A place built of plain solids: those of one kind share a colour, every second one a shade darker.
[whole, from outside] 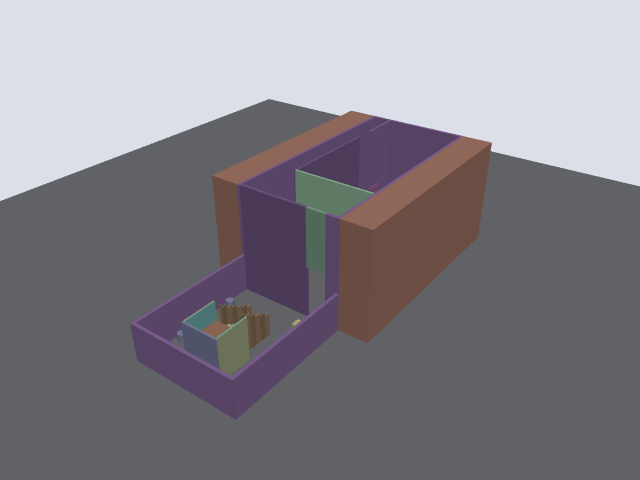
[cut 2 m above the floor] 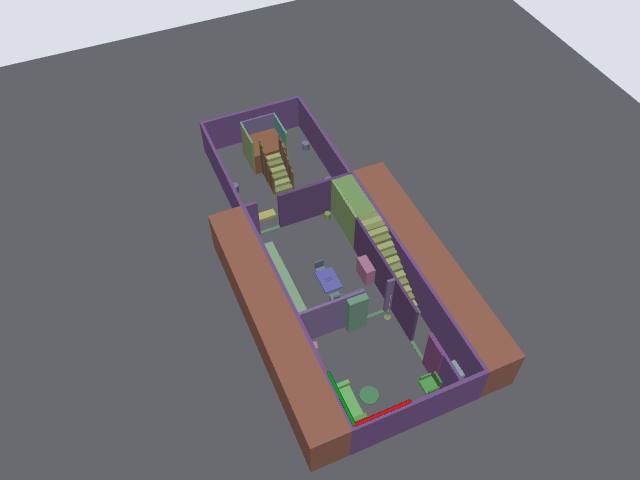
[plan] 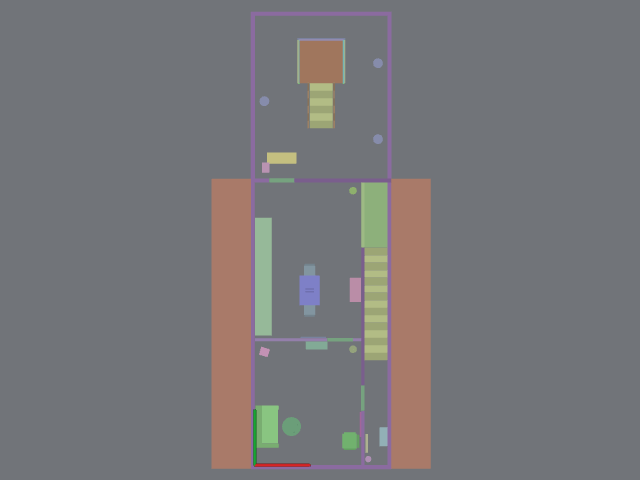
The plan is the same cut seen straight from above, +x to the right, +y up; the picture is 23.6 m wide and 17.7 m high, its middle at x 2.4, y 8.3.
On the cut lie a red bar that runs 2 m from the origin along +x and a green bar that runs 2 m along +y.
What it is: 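A terraced town house, two up and two down, 4.9 m between the party walls, 10.4 m deep; a hall 0.85 m wide; a stair of 16 risers of 162 mm on goings of 277 mm, 0.85 m wide, straight between the party wall and the hall's partition, arriving straight on the upper floor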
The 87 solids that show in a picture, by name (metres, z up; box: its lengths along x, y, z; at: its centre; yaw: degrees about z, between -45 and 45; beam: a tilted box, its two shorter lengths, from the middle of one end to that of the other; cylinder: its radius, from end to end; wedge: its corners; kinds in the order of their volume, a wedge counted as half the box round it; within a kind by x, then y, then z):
{
 "neighbour_1": {"box": [1.46, 10.7, 5.25], "at": [-0.87, 5.21, 2.57]},
 "neighbour_2": {"box": [1.46, 10.7, 5.25], "at": [5.76, 5.21, 2.57]},
 "wall_1": {"box": [0.15, 10.72, 5.25], "at": [-0.07, 5.21, 2.57]},
 "wall_2": {"box": [0.15, 6.3, 1.85], "at": [-0.07, 13.57, 0.88]},
 "wall_3": {"box": [0.67, 0.15, 5.25], "at": [0.19, 10.49, 2.57]},
 "wall_4": {"box": [5.19, 0.15, 5.25], "at": [2.45, -0.07, 2.57]},
 "wall_5": {"box": [5.19, 0.15, 1.85], "at": [2.45, 16.64, 0.88]},
 "wall_6": {"box": [3.59, 0.15, 5.25], "at": [3.25, 10.49, 2.57]},
 "wall_7": {"box": [0.12, 2.0, 5.25], "at": [3.98, 1.0, 2.57]},
 "wall_8": {"box": [0.12, 5.08, 5.25], "at": [3.98, 5.48, 2.57]},
 "wall_9": {"box": [0.15, 10.72, 5.25], "at": [4.97, 5.21, 2.57]},
 "wall_10": {"box": [0.15, 6.3, 1.85], "at": [4.97, 13.57, 0.88]},
 "tread_1": {"box": [0.85, 0.28, 0.21], "at": [2.45, 12.56, 0.06]},
 "tread_2": {"box": [0.85, 0.28, 0.37], "at": [2.45, 12.83, 0.14]},
 "tread_3": {"box": [0.85, 0.28, 0.54], "at": [2.45, 13.11, 0.22]},
 "tread_4": {"box": [0.85, 0.28, 0.7], "at": [2.45, 13.39, 0.3]},
 "tread_5": {"box": [0.85, 0.28, 0.86], "at": [2.45, 13.66, 0.38]},
 "tread_6": {"box": [0.85, 0.28, 1.02], "at": [2.45, 13.94, 0.46]},
 "tread_7": {"box": [0.85, 0.28, 0.21], "at": [4.46, 4.01, 0.06]},
 "tread_8": {"box": [0.85, 0.28, 0.37], "at": [4.46, 4.28, 0.14]},
 "tread_9": {"box": [0.85, 0.28, 0.54], "at": [4.46, 4.56, 0.22]},
 "tread_10": {"box": [0.85, 0.28, 0.7], "at": [4.46, 4.84, 0.3]},
 "tread_11": {"box": [0.85, 0.28, 0.86], "at": [4.46, 5.11, 0.38]},
 "tread_12": {"box": [0.85, 0.28, 1.02], "at": [4.46, 5.39, 0.46]},
 "tread_13": {"box": [0.85, 0.28, 1.19], "at": [4.46, 5.67, 0.54]},
 "tread_14": {"box": [0.85, 0.28, 1.35], "at": [4.46, 5.94, 0.62]},
 "tread_15": {"box": [0.85, 0.28, 1.51], "at": [4.46, 6.22, 0.71]},
 "tread_16": {"box": [0.85, 0.28, 1.67], "at": [4.46, 6.5, 0.79]},
 "tread_17": {"box": [0.85, 0.28, 1.84], "at": [4.46, 6.77, 0.87]},
 "tread_18": {"box": [0.85, 0.28, 2.0], "at": [4.46, 7.05, 0.95]},
 "tread_19": {"box": [0.85, 0.28, 2.16], "at": [4.46, 7.33, 1.03]},
 "tread_20": {"box": [0.85, 0.28, 2.32], "at": [4.46, 7.6, 1.11]},
 "tread_21": {"box": [0.85, 0.28, 2.49], "at": [4.46, 7.88, 1.19]},
 "under_landing_1": {"box": [0.85, 2.4, 2.55], "at": [4.46, 9.22, 1.22]},
 "plat_1": {"box": [1.65, 1.6, 1.19], "at": [2.45, 14.88, 0.54]},
 "bedroom_front_wall_1": {"box": [3.98, 0.12, 2.7], "at": [1.99, 7.96, 3.85]},
 "kitchen_wall_1": {"box": [2.66, 0.12, 2.55], "at": [1.33, 4.62, 1.22]},
 "kitchen_wall_2": {"box": [0.3, 0.12, 2.55], "at": [3.77, 4.62, 1.22]},
 "sofa_1": {"box": [0.24, 1.56, 0.83], "at": [0.14, 1.42, 0.36]},
 "sofa_2": {"box": [0.86, 0.16, 0.65], "at": [0.45, 0.72, 0.28]},
 "sofa_3": {"box": [0.86, 0.16, 0.65], "at": [0.45, 2.12, 0.28]},
 "sofa_4": {"box": [0.65, 1.24, 0.37], "at": [0.53, 1.42, 0.24]},
 "partition_low_beyond_1": {"box": [0.12, 2.4, 2.55], "at": [3.98, 9.22, 1.22]},
 "shelf_1": {"box": [0.8, 0.3, 1.95], "at": [2.28, 4.41, 0.93]},
 "guard_ground_1": {"box": [0.06, 1.6, 2.09], "at": [1.59, 14.88, 0.99]},
 "guard_ground_2": {"box": [0.06, 1.6, 2.09], "at": [3.3, 14.88, 0.99]},
 "back_wall_over_door_1": {"box": [0.95, 0.15, 2.74], "at": [0.99, 10.49, 3.83]},
 "dresser_1": {"box": [0.42, 0.9, 0.92], "at": [3.71, 6.46, 0.41]},
 "piece_1": {"box": [0.06, 0.28, 1.11], "at": [1.97, 12.56, 0.51]},
 "piece_2": {"box": [0.06, 0.28, 1.27], "at": [1.97, 12.83, 0.59]},
 "piece_3": {"box": [0.06, 0.28, 1.44], "at": [1.97, 13.11, 0.67]},
 "piece_4": {"box": [0.06, 0.28, 1.6], "at": [1.97, 13.39, 0.75]},
 "piece_5": {"box": [0.06, 0.28, 1.76], "at": [1.97, 13.66, 0.83]},
 "piece_6": {"box": [0.06, 0.28, 1.92], "at": [1.97, 13.94, 0.91]},
 "piece_7": {"box": [0.06, 0.28, 1.11], "at": [2.92, 12.56, 0.51]},
 "piece_8": {"box": [0.06, 0.28, 1.27], "at": [2.92, 12.83, 0.59]},
 "piece_9": {"box": [0.06, 0.28, 1.44], "at": [2.92, 13.11, 0.67]},
 "piece_10": {"box": [0.06, 0.28, 1.6], "at": [2.92, 13.39, 0.75]},
 "piece_11": {"box": [0.06, 0.28, 1.76], "at": [2.92, 13.66, 0.83]},
 "piece_12": {"box": [0.06, 0.28, 1.92], "at": [2.92, 13.94, 0.91]},
 "guard_far_ground_1": {"box": [1.77, 0.06, 2.09], "at": [2.45, 15.71, 0.99]},
 "guard_whole_1": {"box": [0.06, 1.6, 0.9], "at": [1.62, 14.88, 1.59]},
 "guard_whole_2": {"box": [0.06, 1.6, 0.9], "at": [3.27, 14.88, 1.59]},
 "plant_pot_1": {"cylinder": 0.18, "from": [0.35, 13.42, 0.0], "to": [0.35, 13.42, 0.38]},
 "plant_pot_2": {"cylinder": 0.18, "from": [4.54, 12.02, 0.0], "to": [4.54, 12.02, 0.38]},
 "plant_pot_3": {"cylinder": 0.18, "from": [4.54, 14.82, 0.0], "to": [4.54, 14.82, 0.38]},
 "kitchen_run_worktop_1": {"box": [0.62, 4.34, 0.04], "at": [0.31, 6.95, 0.88]},
 "shoe_rack_1": {"box": [0.3, 0.7, 0.5], "at": [4.74, 1.04, 0.2]},
 "door_leaf_front_room_1": {"box": [0.05, 0.92, 2.07], "at": [3.89, 1.5, 0.98]},
 "yard_step_1": {"box": [1.09, 0.41, 0.2], "at": [0.99, 11.32, 0.05]},
 "guard_far_whole_1": {"box": [1.65, 0.06, 0.9], "at": [2.45, 15.68, 1.59]},
 "meeting_table_1": {"box": [0.75, 1.1, 0.07], "at": [2.02, 6.45, 0.7]},
 "bin_recycle_1": {"box": [0.28, 0.38, 0.55], "at": [0.4, 10.97, 0.23]},
 "armchair_shell_1": {"box": [0.54, 0.55, 0.1], "at": [3.49, 0.88, 0.4]},
 "armchair_shell_2": {"box": [0.44, 0.06, 0.2], "at": [3.5, 1.18, 0.53]},
 "armchair_shell_3": {"box": [0.09, 0.48, 0.35], "at": [3.81, 0.88, 0.62]},
 "radiator_1": {"box": [0.1, 0.7, 0.6], "at": [4.12, 0.8, 0.42]},
 "box_cardboard_1": {"box": [0.34, 0.31, 0.31], "at": [0.35, 4.17, 0.1], "yaw": -16.4},
 "threshold_1": {"box": [0.93, 0.16, 0.08], "at": [0.99, 10.49, -0.01]},
 "threshold_2": {"box": [0.96, 0.13, 0.07], "at": [3.14, 4.62, -0.01]},
 "threshold_3": {"box": [0.13, 0.94, 0.07], "at": [3.98, 2.47, -0.01]},
 "coffee_table_1": {"cylinder": 0.35, "from": [1.35, 1.42, 0.33], "to": [1.35, 1.42, 0.4]},
 "side_chair_1": {"box": [0.42, 0.42, 0.04], "at": [2.02, 5.75, 0.43]},
 "side_chair_2": {"box": [0.42, 0.42, 0.04], "at": [2.02, 7.15, 0.43]},
 "side_chair_3": {"box": [0.38, 0.08, 0.38], "at": [2.02, 7.39, 0.65]},
 "bin_waste_1": {"cylinder": 0.14, "from": [3.62, 10.12, 0.0], "to": [3.62, 10.12, 0.31]},
 "floor_lamp_1": {"cylinder": 0.14, "from": [3.62, 4.27, 0.0], "to": [3.62, 4.27, 0.03]}
}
